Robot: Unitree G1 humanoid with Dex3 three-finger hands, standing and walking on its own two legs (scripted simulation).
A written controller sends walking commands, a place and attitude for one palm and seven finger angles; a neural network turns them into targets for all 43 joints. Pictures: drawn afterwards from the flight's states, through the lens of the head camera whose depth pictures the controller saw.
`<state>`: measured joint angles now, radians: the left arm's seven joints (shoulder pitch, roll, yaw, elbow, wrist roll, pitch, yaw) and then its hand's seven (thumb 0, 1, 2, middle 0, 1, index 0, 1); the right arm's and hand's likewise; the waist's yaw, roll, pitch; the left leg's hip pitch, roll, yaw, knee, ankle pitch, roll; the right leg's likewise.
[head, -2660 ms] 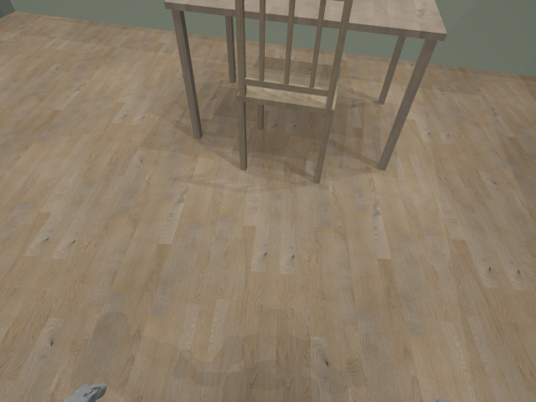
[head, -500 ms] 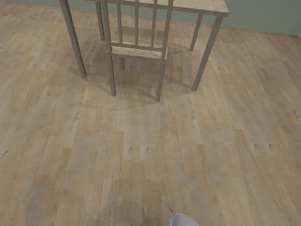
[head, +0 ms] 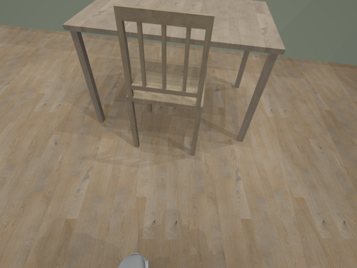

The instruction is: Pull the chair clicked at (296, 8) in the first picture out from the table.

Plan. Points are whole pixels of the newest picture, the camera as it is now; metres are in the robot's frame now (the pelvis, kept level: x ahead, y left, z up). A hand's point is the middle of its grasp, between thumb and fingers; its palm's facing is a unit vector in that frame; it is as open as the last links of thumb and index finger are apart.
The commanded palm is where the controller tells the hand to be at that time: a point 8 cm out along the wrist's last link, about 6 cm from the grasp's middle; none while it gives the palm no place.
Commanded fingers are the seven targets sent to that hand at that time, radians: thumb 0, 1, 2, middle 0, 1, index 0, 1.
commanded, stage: walk to a spot facing it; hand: left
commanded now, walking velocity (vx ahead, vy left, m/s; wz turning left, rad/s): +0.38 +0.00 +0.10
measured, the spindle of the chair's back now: (164, 60) +1.02 +0.12 -0.06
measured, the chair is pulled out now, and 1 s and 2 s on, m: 0.00 0.00 0.00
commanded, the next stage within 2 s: take the last steps up to it in 0.28 s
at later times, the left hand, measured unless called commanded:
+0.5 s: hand (100, 231) +0.25 +0.23 -0.17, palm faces -0.02 -0.99 -0.16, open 7.4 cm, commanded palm none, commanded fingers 0.00 0.90 0.90 -0.20 -0.30 -0.20 -0.30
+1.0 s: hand (132, 187) +0.39 +0.17 -0.17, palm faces -0.06 -0.98 -0.18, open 7.3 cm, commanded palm none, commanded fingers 0.00 0.90 0.90 -0.20 -0.30 -0.20 -0.30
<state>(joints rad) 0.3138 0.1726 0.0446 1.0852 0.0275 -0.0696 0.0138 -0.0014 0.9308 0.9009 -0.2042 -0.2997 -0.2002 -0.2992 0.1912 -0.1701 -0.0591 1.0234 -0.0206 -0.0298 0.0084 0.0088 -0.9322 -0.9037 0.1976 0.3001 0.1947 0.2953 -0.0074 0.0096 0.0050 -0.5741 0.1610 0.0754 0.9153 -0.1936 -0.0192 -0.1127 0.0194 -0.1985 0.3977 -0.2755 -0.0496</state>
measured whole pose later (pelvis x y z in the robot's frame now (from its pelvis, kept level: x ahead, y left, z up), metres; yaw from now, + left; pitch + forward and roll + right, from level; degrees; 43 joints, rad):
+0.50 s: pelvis +0.21 +0.06 +0.01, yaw -5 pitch -1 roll +0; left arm 0.24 0.18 0.07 1.06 0.03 0.01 0.00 0.00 0.91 0.90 -0.20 -0.30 -0.19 -0.30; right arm 0.33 -0.14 -0.03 1.10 -0.02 -0.08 -0.03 -0.01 -0.94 -0.90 0.20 0.30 0.20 0.30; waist 0.01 -0.04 0.04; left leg -0.05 0.04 0.28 0.36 -0.29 0.04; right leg -0.57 -0.11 -0.07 0.97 -0.17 0.01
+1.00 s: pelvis +0.36 +0.00 +0.00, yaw -7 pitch -1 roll -1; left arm 0.31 0.15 0.05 1.09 0.03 -0.05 0.01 0.00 0.93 0.90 -0.20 -0.30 -0.20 -0.30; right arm 0.26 -0.17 -0.06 1.06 -0.02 -0.01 0.00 0.02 -0.94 -0.90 0.20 0.30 0.20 0.30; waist -0.01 0.02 0.00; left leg -0.48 0.15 0.09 0.85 -0.29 -0.02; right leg -0.15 0.01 -0.17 0.37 -0.21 -0.06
